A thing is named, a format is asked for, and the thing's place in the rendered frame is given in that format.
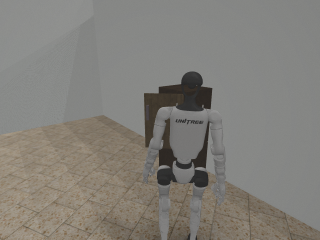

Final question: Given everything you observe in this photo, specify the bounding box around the right robot forearm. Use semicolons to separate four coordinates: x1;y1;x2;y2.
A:
213;144;226;184

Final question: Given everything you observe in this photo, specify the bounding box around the cupboard door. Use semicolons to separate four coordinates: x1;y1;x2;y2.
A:
144;93;184;149

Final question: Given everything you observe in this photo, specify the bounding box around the left robot upper arm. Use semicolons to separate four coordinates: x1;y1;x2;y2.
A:
151;106;173;150

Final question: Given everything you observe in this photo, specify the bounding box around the robot left hand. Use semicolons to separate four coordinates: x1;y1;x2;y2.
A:
142;167;156;184

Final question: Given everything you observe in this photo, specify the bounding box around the right robot thigh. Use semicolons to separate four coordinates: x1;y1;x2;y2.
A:
189;167;209;213

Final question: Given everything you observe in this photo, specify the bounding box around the robot right hand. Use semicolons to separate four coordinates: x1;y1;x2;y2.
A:
211;182;226;206

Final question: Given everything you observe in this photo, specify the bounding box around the right robot upper arm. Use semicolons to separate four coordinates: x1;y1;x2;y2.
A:
206;109;224;156

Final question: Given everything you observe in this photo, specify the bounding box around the handle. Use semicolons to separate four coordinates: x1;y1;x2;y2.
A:
146;105;150;121

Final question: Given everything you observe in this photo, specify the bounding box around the left robot forearm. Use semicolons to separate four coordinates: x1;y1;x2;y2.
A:
144;138;159;170

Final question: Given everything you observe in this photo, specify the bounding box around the humanoid robot torso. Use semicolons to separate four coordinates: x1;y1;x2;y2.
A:
169;103;209;184

